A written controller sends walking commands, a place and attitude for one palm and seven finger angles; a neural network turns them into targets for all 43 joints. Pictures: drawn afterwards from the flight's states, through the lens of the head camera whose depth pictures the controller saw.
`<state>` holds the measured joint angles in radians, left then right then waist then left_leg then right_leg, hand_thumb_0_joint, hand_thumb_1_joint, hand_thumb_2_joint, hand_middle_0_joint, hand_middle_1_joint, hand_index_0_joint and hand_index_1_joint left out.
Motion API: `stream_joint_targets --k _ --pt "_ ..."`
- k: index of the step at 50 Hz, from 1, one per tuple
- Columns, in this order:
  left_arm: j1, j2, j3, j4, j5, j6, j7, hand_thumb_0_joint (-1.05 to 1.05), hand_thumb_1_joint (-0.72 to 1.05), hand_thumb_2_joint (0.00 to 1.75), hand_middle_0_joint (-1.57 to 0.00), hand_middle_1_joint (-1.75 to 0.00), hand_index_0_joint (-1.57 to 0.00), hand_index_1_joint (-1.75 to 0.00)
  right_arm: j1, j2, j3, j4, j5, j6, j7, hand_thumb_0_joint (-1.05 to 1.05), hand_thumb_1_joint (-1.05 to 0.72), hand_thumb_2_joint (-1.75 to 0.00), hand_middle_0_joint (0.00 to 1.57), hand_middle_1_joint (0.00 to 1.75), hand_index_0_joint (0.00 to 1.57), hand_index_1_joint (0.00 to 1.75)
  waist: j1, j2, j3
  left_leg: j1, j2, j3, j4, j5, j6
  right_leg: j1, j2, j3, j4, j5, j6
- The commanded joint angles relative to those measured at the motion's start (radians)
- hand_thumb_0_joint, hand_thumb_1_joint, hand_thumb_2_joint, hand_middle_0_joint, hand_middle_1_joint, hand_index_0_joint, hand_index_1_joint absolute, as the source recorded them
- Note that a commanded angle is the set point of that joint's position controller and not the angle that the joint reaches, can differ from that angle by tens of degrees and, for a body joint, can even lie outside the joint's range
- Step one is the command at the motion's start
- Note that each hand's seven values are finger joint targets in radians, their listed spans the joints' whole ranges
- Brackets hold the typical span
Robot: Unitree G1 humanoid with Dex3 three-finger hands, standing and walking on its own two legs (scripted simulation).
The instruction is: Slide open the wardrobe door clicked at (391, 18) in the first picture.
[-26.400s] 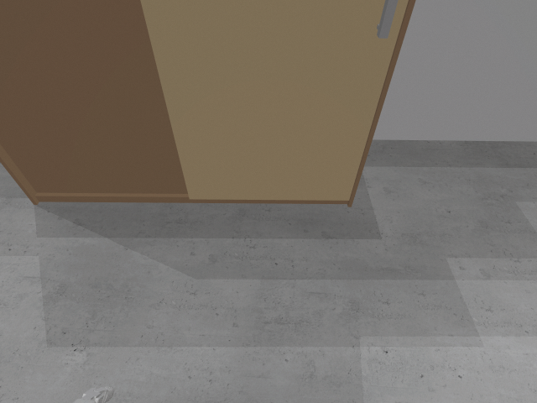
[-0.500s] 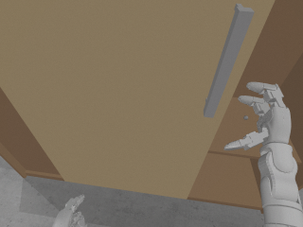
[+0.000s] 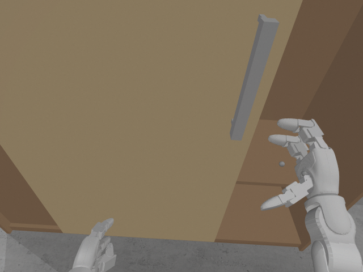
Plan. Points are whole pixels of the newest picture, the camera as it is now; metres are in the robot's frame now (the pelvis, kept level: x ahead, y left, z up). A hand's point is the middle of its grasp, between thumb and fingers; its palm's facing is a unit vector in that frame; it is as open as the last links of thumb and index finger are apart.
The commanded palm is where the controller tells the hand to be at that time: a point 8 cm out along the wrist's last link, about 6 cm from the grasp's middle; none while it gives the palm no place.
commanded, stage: draw the hand back to the body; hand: right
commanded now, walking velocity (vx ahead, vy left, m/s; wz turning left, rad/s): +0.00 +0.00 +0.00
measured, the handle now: (247, 84) +0.45 -0.14 +0.24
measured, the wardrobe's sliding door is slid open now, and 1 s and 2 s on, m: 0.47 0.47 0.47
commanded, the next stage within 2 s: step back with the hand held close in 1.52 s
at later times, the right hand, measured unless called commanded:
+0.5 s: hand (317, 184) +0.22 -0.22 +0.18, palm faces +0.17 +0.98 -0.13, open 14.5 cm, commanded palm +0.19 -0.26 +0.18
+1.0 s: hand (351, 192) +0.21 -0.27 +0.18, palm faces +0.40 +0.86 -0.32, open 10.2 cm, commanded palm +0.16 -0.31 +0.18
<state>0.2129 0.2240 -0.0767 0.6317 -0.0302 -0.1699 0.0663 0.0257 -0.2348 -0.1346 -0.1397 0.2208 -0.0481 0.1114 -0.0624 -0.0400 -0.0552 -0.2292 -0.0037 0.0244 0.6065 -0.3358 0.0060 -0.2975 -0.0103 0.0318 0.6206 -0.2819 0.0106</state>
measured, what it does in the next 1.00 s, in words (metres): stands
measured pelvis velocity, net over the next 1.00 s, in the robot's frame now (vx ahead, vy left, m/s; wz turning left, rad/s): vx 0.00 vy -0.02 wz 0.03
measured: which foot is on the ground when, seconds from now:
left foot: down 0.00-1.00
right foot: down 0.00-1.00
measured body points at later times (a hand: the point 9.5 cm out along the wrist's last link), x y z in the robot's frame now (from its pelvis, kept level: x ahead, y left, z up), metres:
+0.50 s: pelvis +0.00 +0.00 +0.01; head -0.06 +0.02 +0.45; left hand +0.20 +0.21 -0.04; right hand +0.21 -0.27 +0.19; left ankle +0.00 +0.12 -0.73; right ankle +0.03 -0.13 -0.73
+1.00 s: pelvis +0.00 -0.02 +0.02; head -0.03 -0.01 +0.46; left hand +0.18 +0.20 -0.06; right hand +0.18 -0.32 +0.20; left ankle +0.00 +0.12 -0.73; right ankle +0.03 -0.13 -0.73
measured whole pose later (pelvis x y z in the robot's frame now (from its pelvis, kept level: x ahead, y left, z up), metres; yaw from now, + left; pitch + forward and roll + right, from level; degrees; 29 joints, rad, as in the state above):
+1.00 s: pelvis +0.00 -0.02 +0.02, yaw +2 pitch -7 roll +0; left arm 0.20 0.22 -0.04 0.69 0.02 -0.16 0.08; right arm 0.38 -0.33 -0.30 -0.35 0.07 -0.10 -0.08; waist -0.07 -0.04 0.02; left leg -0.04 0.02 -0.02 0.38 -0.23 -0.03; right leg -0.10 0.01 -0.01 0.41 -0.20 -0.02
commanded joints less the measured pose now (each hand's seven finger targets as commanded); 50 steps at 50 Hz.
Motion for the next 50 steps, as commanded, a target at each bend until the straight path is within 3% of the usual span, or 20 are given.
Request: stream_joint_targets --k 1,3,4,6,8,11,15,16,19,22,23,24,25,26,29,35,37,44,46,50 --pt "-0.206 0.120 0.039 -0.202 -0.022 -0.050 0.038 0.00 0.90 0.90 -0.20 -0.30 -0.20 -0.30 -0.297 -0.246 -0.147 -0.283 0.056 0.211 0.056 0.00 0.55 -0.20 0.25 1.15 0.25 1.15 -0.025 0.001 -0.176 0.044 0.006 0.000 -0.154 0.208 0.010 0.114 0.020 -0.025 -0.135 0.120 -0.051" --pt "-0.214 0.110 0.034 -0.206 -0.019 -0.059 0.039 0.00 0.90 0.90 -0.20 -0.30 -0.20 -0.30 -0.259 -0.231 -0.185 -0.351 0.083 0.252 0.053 0.00 0.55 -0.20 0.25 1.15 0.25 1.15 -0.026 0.016 -0.170 0.044 0.000 0.012 -0.157 0.241 0.006 0.137 0.023 -0.024 -0.132 0.164 -0.047" --pt "-0.212 0.107 0.032 -0.202 -0.017 -0.066 0.038 0.00 0.90 0.90 -0.20 -0.30 -0.20 -0.30 -0.256 -0.203 -0.178 -0.360 0.098 0.251 0.050 0.00 0.55 -0.20 0.25 1.15 0.25 1.15 -0.020 0.027 -0.157 0.027 -0.004 0.018 -0.159 0.241 0.004 0.149 0.023 -0.020 -0.132 0.168 -0.045" --pt "-0.193 0.114 0.038 -0.187 -0.015 -0.078 0.034 0.00 0.90 0.90 -0.20 -0.30 -0.20 -0.30 -0.188 -0.207 -0.218 -0.325 0.119 0.233 0.047 0.00 0.55 -0.20 0.25 1.15 0.25 1.15 -0.017 0.073 -0.121 0.014 -0.006 0.017 -0.166 0.255 -0.002 0.140 0.021 -0.023 -0.126 0.176 -0.044" --pt "-0.184 0.116 0.039 -0.183 -0.018 -0.080 0.027 0.00 0.90 0.90 -0.20 -0.30 -0.20 -0.30 -0.145 -0.168 -0.174 -0.316 0.113 0.226 0.061 0.00 0.55 -0.20 0.25 1.15 0.25 1.15 -0.009 0.050 -0.079 -0.014 -0.007 0.021 -0.168 0.226 -0.001 0.137 0.020 -0.029 -0.132 0.152 -0.041" --pt "-0.179 0.123 0.047 -0.186 -0.024 -0.081 0.030 0.00 0.90 0.90 -0.20 -0.30 -0.20 -0.30 -0.157 -0.166 -0.146 -0.312 0.097 0.242 0.075 0.00 0.55 -0.20 0.25 1.15 0.25 1.15 0.001 0.040 -0.034 -0.048 -0.007 0.014 -0.187 0.156 -0.004 0.132 0.020 -0.028 -0.137 0.102 -0.046" --pt "-0.184 0.128 0.047 -0.187 -0.021 -0.081 0.039 0.00 0.90 0.90 -0.20 -0.30 -0.20 -0.30 -0.137 -0.240 -0.219 -0.349 0.094 0.250 0.079 0.00 0.55 -0.20 0.25 1.15 0.25 1.15 -0.012 0.018 -0.047 -0.035 -0.010 0.010 -0.196 0.112 0.000 0.137 0.021 -0.024 -0.142 0.086 -0.045" --pt "-0.190 0.123 0.044 -0.192 -0.022 -0.085 0.041 0.00 0.90 0.90 -0.20 -0.30 -0.20 -0.30 -0.169 -0.217 -0.194 -0.376 0.094 0.242 0.082 0.00 0.55 -0.20 0.25 1.15 0.25 1.15 -0.003 -0.007 -0.052 -0.040 -0.005 0.010 -0.196 0.108 0.000 0.147 0.022 -0.024 -0.144 0.082 -0.046" --pt "-0.180 0.122 0.044 -0.192 -0.017 -0.101 0.044 0.00 0.90 0.90 -0.20 -0.30 -0.20 -0.30 -0.149 -0.241 -0.232 -0.417 0.102 0.210 0.082 0.00 0.48 -0.24 0.25 1.11 0.25 1.11 -0.012 -0.032 -0.093 -0.015 -0.008 0.016 -0.182 0.139 0.005 0.168 0.023 -0.018 -0.145 0.106 -0.041" --pt "-0.170 0.125 0.044 -0.183 -0.018 -0.112 0.043 0.00 0.90 0.90 -0.20 -0.30 -0.20 -0.30 -0.098 -0.242 -0.241 -0.403 0.112 0.199 0.094 0.00 0.37 -0.29 0.24 1.04 0.24 1.04 -0.011 -0.020 -0.080 -0.007 -0.010 0.022 -0.177 0.165 0.005 0.157 0.018 -0.015 -0.146 0.119 -0.039" --pt "-0.207 0.110 0.047 -0.179 0.023 -0.115 0.039 0.00 0.90 0.90 -0.20 -0.30 -0.20 -0.30 -0.120 -0.344 -0.253 -0.491 -0.038 0.089 -0.041 0.00 0.33 -0.31 0.24 1.02 0.24 1.02 -0.023 0.002 0.039 -0.051 -0.002 -0.015 -0.265 0.124 -0.002 0.129 0.028 -0.021 -0.166 0.087 -0.039" --pt "-0.194 0.107 0.046 -0.157 0.034 -0.114 0.038 0.00 0.90 0.90 -0.20 -0.30 -0.20 -0.30 -0.006 -0.257 -0.212 -0.382 -0.049 0.056 -0.088 0.00 0.30 -0.32 0.24 1.00 0.24 1.00 -0.008 0.027 0.087 -0.070 0.006 -0.009 -0.275 0.091 0.001 0.125 0.022 -0.025 -0.165 0.061 -0.039" --pt "-0.186 0.115 0.056 -0.147 0.035 -0.106 0.033 0.00 0.90 0.90 -0.20 -0.30 -0.20 -0.30 0.039 -0.253 -0.207 -0.377 -0.069 0.028 -0.115 0.00 0.26 -0.34 0.24 0.98 0.24 0.98 -0.015 0.075 0.077 -0.056 0.003 -0.008 -0.295 0.072 0.000 0.137 0.017 -0.025 -0.174 0.058 -0.040" --pt "-0.179 0.107 0.056 -0.145 0.035 -0.097 0.030 0.00 0.90 0.90 -0.20 -0.30 -0.20 -0.30 0.064 -0.224 -0.181 -0.369 -0.081 0.004 -0.131 0.00 0.22 -0.36 0.24 0.96 0.24 0.96 -0.002 0.041 0.066 -0.041 0.010 -0.010 -0.286 0.070 -0.001 0.157 0.012 -0.033 -0.185 0.054 -0.042" --pt "-0.173 0.106 0.061 -0.139 0.040 -0.080 0.028 0.00 0.90 0.90 -0.20 -0.30 -0.20 -0.30 0.076 -0.236 -0.185 -0.398 -0.109 -0.054 -0.168 0.00 0.12 -0.41 0.24 0.89 0.24 0.89 -0.004 -0.029 0.025 0.008 0.011 -0.010 -0.285 0.057 0.002 0.187 0.010 -0.037 -0.225 0.032 -0.038" --pt "-0.181 0.112 0.072 -0.124 0.048 -0.074 0.036 0.00 0.90 0.90 -0.20 -0.30 -0.20 -0.30 0.097 -0.274 -0.220 -0.423 -0.140 -0.108 -0.205 0.00 -0.10 -0.51 0.23 0.77 0.23 0.77 -0.009 -0.006 0.001 0.057 0.004 -0.005 -0.308 0.077 0.003 0.224 0.006 -0.032 -0.266 0.051 -0.040" --pt "-0.180 0.110 0.073 -0.118 0.049 -0.075 0.037 0.00 0.90 0.90 -0.20 -0.30 -0.20 -0.30 0.106 -0.266 -0.218 -0.422 -0.146 -0.117 -0.211 0.00 -0.17 -0.55 0.22 0.73 0.22 0.73 -0.009 -0.034 0.010 0.069 0.005 0.000 -0.302 0.094 0.005 0.226 0.005 -0.028 -0.280 0.056 -0.037" --pt "-0.176 0.113 0.083 -0.115 0.049 -0.061 0.026 0.00 0.90 0.90 -0.20 -0.30 -0.20 -0.30 0.204 -0.262 -0.248 -0.415 -0.149 -0.124 -0.212 0.00 -0.43 -0.67 0.22 0.58 0.22 0.58 -0.018 -0.009 0.024 0.106 -0.004 0.009 -0.291 0.151 0.009 0.221 -0.006 -0.014 -0.310 0.108 -0.028" --pt "-0.173 0.112 0.082 -0.118 0.049 -0.057 0.023 0.00 0.90 0.90 -0.20 -0.30 -0.20 -0.30 0.236 -0.259 -0.254 -0.408 -0.149 -0.120 -0.210 0.00 -0.50 -0.71 0.21 0.53 0.21 0.53 -0.020 -0.037 0.037 0.112 -0.003 0.008 -0.290 0.163 0.010 0.217 -0.006 -0.016 -0.315 0.119 -0.026" --pt "-0.168 0.116 0.091 -0.122 0.049 -0.043 0.020 0.00 0.90 0.90 -0.20 -0.30 -0.20 -0.30 0.264 -0.292 -0.302 -0.418 -0.148 -0.119 -0.209 0.00 -0.65 -0.78 0.21 0.45 0.21 0.45 -0.025 -0.015 0.027 0.126 -0.009 0.009 -0.295 0.191 0.011 0.217 -0.007 -0.021 -0.309 0.153 -0.023"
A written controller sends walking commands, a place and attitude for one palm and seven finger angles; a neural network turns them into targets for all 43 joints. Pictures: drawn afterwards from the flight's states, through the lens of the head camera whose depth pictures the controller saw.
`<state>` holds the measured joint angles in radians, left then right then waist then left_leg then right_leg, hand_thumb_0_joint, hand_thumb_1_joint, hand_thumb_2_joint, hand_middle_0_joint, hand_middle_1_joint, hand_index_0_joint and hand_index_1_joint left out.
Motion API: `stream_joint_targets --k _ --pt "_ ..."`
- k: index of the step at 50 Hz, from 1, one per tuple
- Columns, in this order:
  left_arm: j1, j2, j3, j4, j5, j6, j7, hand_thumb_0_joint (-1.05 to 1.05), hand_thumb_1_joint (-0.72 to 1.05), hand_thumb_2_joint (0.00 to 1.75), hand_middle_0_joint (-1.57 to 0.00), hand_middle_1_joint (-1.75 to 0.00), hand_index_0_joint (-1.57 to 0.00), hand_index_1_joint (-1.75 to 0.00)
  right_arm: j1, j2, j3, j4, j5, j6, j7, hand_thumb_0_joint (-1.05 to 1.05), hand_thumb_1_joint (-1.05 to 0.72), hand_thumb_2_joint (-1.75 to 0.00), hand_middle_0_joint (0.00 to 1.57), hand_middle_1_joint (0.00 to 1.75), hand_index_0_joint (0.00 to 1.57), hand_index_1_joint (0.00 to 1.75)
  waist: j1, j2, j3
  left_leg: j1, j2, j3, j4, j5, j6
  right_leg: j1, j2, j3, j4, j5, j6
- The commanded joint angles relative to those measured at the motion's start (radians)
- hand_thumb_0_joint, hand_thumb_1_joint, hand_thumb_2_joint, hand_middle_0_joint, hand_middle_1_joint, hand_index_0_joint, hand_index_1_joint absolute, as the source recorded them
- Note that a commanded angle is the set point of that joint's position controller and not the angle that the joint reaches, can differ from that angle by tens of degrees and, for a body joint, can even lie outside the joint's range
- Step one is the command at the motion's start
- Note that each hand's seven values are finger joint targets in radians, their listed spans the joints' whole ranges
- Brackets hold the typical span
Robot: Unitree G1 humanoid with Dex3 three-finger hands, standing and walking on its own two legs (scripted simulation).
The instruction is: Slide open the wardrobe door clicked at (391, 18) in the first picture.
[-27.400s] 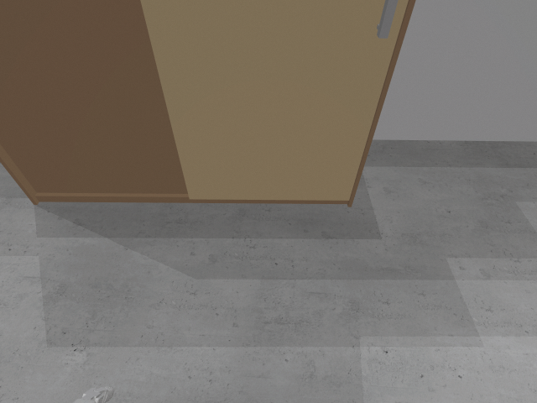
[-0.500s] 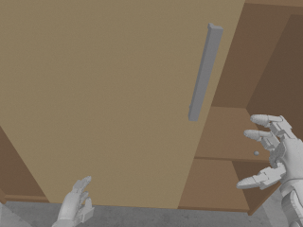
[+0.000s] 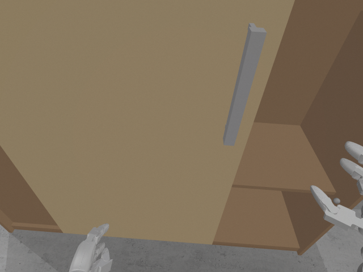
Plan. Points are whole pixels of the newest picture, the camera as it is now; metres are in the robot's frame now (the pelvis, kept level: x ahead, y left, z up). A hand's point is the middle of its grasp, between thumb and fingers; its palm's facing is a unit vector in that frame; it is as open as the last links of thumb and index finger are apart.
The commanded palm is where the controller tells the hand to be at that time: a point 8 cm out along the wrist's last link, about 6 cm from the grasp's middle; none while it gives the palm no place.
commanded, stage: draw the hand back to the body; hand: right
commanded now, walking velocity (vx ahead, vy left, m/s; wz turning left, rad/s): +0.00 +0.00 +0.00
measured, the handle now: (238, 91) +0.45 -0.13 +0.22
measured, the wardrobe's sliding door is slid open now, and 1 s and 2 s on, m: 0.47 0.47 0.47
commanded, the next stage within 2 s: step back with the hand held close in 0.52 s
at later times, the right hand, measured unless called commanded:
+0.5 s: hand (342, 204) +0.19 -0.26 +0.16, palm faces +0.48 +0.81 -0.33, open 7.5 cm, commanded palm +0.14 -0.30 +0.17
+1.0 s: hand (345, 212) +0.18 -0.27 +0.15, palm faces +0.37 +0.80 -0.47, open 7.4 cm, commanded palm +0.12 -0.31 +0.17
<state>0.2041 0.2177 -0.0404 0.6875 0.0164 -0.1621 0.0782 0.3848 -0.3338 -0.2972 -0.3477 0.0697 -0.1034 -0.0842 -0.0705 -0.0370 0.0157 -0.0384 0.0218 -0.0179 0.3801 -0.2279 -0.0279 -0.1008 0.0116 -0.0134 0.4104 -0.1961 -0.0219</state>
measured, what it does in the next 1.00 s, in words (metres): stands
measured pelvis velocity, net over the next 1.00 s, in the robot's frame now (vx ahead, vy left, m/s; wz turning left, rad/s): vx -0.02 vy -0.01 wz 0.01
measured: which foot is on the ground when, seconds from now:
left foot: down 0.00-1.00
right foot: down 0.00-1.00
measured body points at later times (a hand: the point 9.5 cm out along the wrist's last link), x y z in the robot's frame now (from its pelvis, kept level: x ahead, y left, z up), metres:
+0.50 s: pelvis +0.01 +0.01 +0.00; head -0.03 +0.02 +0.45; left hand +0.20 +0.22 -0.07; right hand +0.16 -0.30 +0.18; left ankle +0.00 +0.14 -0.74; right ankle +0.03 -0.10 -0.74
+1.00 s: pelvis -0.02 -0.01 +0.00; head -0.02 +0.00 +0.45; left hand +0.17 +0.24 -0.07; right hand +0.16 -0.31 +0.18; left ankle +0.00 +0.14 -0.74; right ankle +0.03 -0.10 -0.74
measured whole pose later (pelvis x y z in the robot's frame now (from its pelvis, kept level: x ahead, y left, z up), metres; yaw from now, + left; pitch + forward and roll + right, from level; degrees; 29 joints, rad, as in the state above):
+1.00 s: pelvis -0.02 -0.01 +0.00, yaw +0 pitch +0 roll +1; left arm 0.18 0.24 0.01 0.57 0.00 -0.03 0.09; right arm 0.53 -0.41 -0.38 -0.43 0.06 -0.16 -0.09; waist -0.02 -0.02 0.00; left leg -0.21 0.02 -0.02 0.42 -0.20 -0.04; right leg -0.27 0.01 -0.02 0.46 -0.17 -0.03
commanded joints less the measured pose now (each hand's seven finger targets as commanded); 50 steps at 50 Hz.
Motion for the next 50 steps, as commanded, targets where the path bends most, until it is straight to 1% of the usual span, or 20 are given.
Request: stream_joint_targets --k 1,4,6,7,9,14,19,25,27,28,31,32,33,34,38,40,42,45,48,50 --pt "-0.158 0.118 0.054 -0.182 0.001 -0.048 0.008 0.00 0.90 0.90 -0.20 -0.30 -0.20 -0.30 -0.091 -0.181 -0.133 -0.215 0.005 -0.062 -0.012 0.00 -0.68 -0.80 0.21 0.43 0.21 0.43 -0.014 -0.026 -0.045 -0.065 -0.032 0.051 -0.064 0.093 0.044 0.024 -0.031 0.022 -0.096 0.082 0.010" --pt "-0.157 0.117 0.055 -0.182 0.000 -0.041 0.006 0.00 0.90 0.90 -0.20 -0.30 -0.20 -0.30 -0.097 -0.189 -0.143 -0.234 0.003 -0.058 -0.014 0.00 -0.79 -0.85 0.20 0.36 0.20 0.36 -0.012 -0.068 -0.041 -0.071 -0.033 0.049 -0.067 0.088 0.045 0.027 -0.031 0.022 -0.098 0.075 0.015" --pt "-0.155 0.120 0.055 -0.184 0.000 -0.041 0.009 0.00 0.90 0.90 -0.20 -0.30 -0.20 -0.30 -0.080 -0.194 -0.155 -0.219 0.007 -0.053 -0.016 0.00 -0.86 -0.88 0.20 0.32 0.20 0.32 -0.013 -0.035 -0.032 -0.068 -0.034 0.052 -0.071 0.086 0.045 0.019 -0.032 0.026 -0.100 0.074 0.013" --pt "-0.157 0.119 0.056 -0.185 -0.001 -0.038 0.009 0.00 0.90 0.90 -0.20 -0.30 -0.20 -0.30 -0.090 -0.192 -0.154 -0.228 0.006 -0.052 -0.016 0.00 -0.90 -0.90 0.20 0.30 0.20 0.30 -0.011 -0.048 -0.030 -0.072 -0.035 0.051 -0.072 0.084 0.044 0.025 -0.032 0.024 -0.101 0.072 0.013" --pt "-0.155 0.121 0.055 -0.183 0.001 -0.041 0.010 0.00 0.90 0.90 -0.20 -0.30 -0.20 -0.30 -0.104 -0.187 -0.143 -0.238 0.003 -0.053 -0.017 0.00 -0.90 -0.90 0.20 0.30 0.20 0.30 -0.008 -0.064 -0.039 -0.076 -0.033 0.050 -0.074 0.082 0.044 0.032 -0.028 0.023 -0.099 0.063 0.012" --pt "-0.153 0.122 0.057 -0.180 0.003 -0.041 0.015 0.00 0.90 0.90 -0.20 -0.30 -0.20 -0.30 -0.109 -0.186 -0.137 -0.226 0.002 -0.044 -0.022 0.00 -0.90 -0.90 0.20 0.30 0.20 0.30 -0.007 -0.018 -0.045 -0.078 -0.033 0.051 -0.080 0.083 0.041 0.040 -0.025 0.019 -0.093 0.069 0.005" --pt "-0.157 0.118 0.055 -0.178 0.005 -0.038 0.014 0.00 0.90 0.90 -0.20 -0.30 -0.20 -0.30 -0.101 -0.190 -0.146 -0.230 0.002 -0.040 -0.021 0.00 -0.90 -0.90 0.20 0.30 0.20 0.30 -0.012 -0.041 -0.050 -0.065 -0.030 0.051 -0.077 0.120 0.042 0.041 -0.021 0.010 -0.079 0.113 0.006" --pt "-0.164 0.117 0.057 -0.183 0.004 -0.032 0.016 0.00 0.90 0.90 -0.20 -0.30 -0.20 -0.30 -0.081 -0.205 -0.162 -0.218 0.007 -0.034 -0.018 0.00 -0.90 -0.90 0.20 0.30 0.20 0.30 -0.016 -0.006 -0.044 -0.063 -0.031 0.050 -0.092 0.117 0.039 0.041 -0.018 0.005 -0.074 0.112 0.001" --pt "-0.166 0.113 0.055 -0.184 0.002 -0.030 0.015 0.00 0.90 0.90 -0.20 -0.30 -0.20 -0.30 -0.086 -0.189 -0.148 -0.214 0.009 -0.033 -0.016 0.00 -0.90 -0.90 0.20 0.30 0.20 0.30 -0.012 -0.021 -0.025 -0.071 -0.028 0.048 -0.093 0.111 0.038 0.036 -0.019 0.003 -0.076 0.106 0.001" --pt "-0.165 0.115 0.057 -0.186 0.002 -0.029 0.017 0.00 0.90 0.90 -0.20 -0.30 -0.20 -0.30 -0.092 -0.197 -0.155 -0.222 0.008 -0.035 -0.017 0.00 -0.90 -0.90 0.20 0.30 0.20 0.30 -0.013 -0.035 -0.043 -0.067 -0.028 0.046 -0.091 0.111 0.038 0.044 -0.018 0.001 -0.074 0.107 0.001" --pt "-0.165 0.114 0.057 -0.185 0.003 -0.033 0.018 0.00 0.90 0.90 -0.20 -0.30 -0.20 -0.30 -0.082 -0.193 -0.152 -0.215 0.009 -0.035 -0.016 0.00 -0.90 -0.90 0.20 0.30 0.20 0.30 -0.013 -0.019 -0.041 -0.066 -0.027 0.048 -0.094 0.112 0.036 0.045 -0.018 -0.001 -0.073 0.109 -0.002" --pt "-0.172 0.115 0.057 -0.187 0.002 -0.034 0.018 0.00 0.90 0.90 -0.20 -0.30 -0.20 -0.30 -0.142 -0.209 -0.155 -0.266 0.007 -0.040 -0.018 0.00 -0.90 -0.90 0.20 0.30 0.20 0.30 -0.011 -0.042 -0.059 -0.064 -0.028 0.044 -0.096 0.112 0.036 0.056 -0.016 -0.001 -0.072 0.109 -0.001" --pt "-0.176 0.134 0.053 -0.231 -0.008 -0.012 0.013 0.00 0.90 0.90 -0.20 -0.30 -0.20 -0.30 -0.284 -0.356 -0.288 -0.351 -0.009 -0.096 -0.035 0.00 -0.90 -0.90 0.20 0.30 0.20 0.30 0.027 -0.042 0.017 -0.167 0.011 -0.024 -0.145 0.145 0.032 -0.031 -0.024 0.013 -0.027 0.050 -0.020" --pt "-0.170 0.117 0.053 -0.204 -0.001 0.002 0.014 0.00 0.90 0.90 -0.20 -0.30 -0.20 -0.30 -0.142 -0.265 -0.232 -0.227 -0.006 -0.102 -0.029 0.00 -0.90 -0.90 0.20 0.30 0.20 0.30 0.033 0.040 0.009 -0.189 0.030 -0.024 -0.147 0.144 0.035 -0.033 -0.019 0.029 -0.005 0.059 -0.021" --pt "-0.136 0.128 0.076 -0.236 0.000 0.042 0.008 0.00 0.90 0.90 -0.20 -0.30 -0.20 -0.30 0.029 -0.200 -0.181 -0.223 -0.014 -0.114 -0.019 0.00 -0.90 -0.90 0.20 0.30 0.20 0.30 0.037 -0.001 -0.118 -0.169 0.041 -0.003 -0.068 0.305 0.025 0.008 -0.040 0.014 0.025 0.261 -0.017" --pt "-0.130 0.131 0.081 -0.247 -0.003 0.054 0.011 0.00 0.90 0.90 -0.20 -0.30 -0.20 -0.30 0.079 -0.219 -0.202 -0.225 -0.011 -0.117 -0.022 0.00 -0.90 -0.90 0.20 0.30 0.20 0.30 0.036 0.004 -0.168 -0.158 0.033 0.010 -0.034 0.361 0.016 0.028 -0.052 0.017 0.030 0.368 -0.018" --pt "-0.129 0.132 0.085 -0.264 -0.009 0.068 0.012 0.00 0.90 0.90 -0.20 -0.30 -0.20 -0.30 0.074 -0.227 -0.204 -0.256 -0.009 -0.117 -0.025 0.00 -0.90 -0.90 0.20 0.30 0.20 0.30 0.039 0.010 -0.177 -0.160 0.026 0.014 -0.015 0.346 0.011 0.009 -0.062 0.024 0.024 0.385 -0.017" --pt "-0.129 0.135 0.091 -0.280 -0.011 0.080 0.020 0.00 0.90 0.90 -0.20 -0.30 -0.20 -0.30 0.087 -0.272 -0.247 -0.289 -0.008 -0.125 -0.036 0.00 -0.90 -0.90 0.20 0.30 0.20 0.30 0.038 0.000 -0.189 -0.152 0.016 0.016 0.005 0.321 0.009 -0.024 -0.065 0.032 0.012 0.364 -0.020" --pt "-0.119 0.131 0.092 -0.293 -0.016 0.083 0.022 0.00 0.90 0.90 -0.20 -0.30 -0.20 -0.30 0.107 -0.267 -0.250 -0.301 -0.005 -0.133 -0.041 0.00 -0.90 -0.90 0.20 0.30 0.20 0.30 0.039 0.000 -0.182 -0.145 0.007 0.015 0.027 0.278 0.005 -0.075 -0.074 0.045 -0.005 0.310 -0.023" --pt "-0.120 0.138 0.095 -0.297 -0.014 0.078 0.026 0.00 0.90 0.90 -0.20 -0.30 -0.20 -0.30 0.100 -0.283 -0.265 -0.325 -0.009 -0.142 -0.045 0.00 -0.90 -0.90 0.20 0.30 0.20 0.30 0.039 -0.040 -0.178 -0.129 0.000 0.011 0.038 0.242 0.004 -0.118 -0.077 0.054 -0.024 0.238 -0.029"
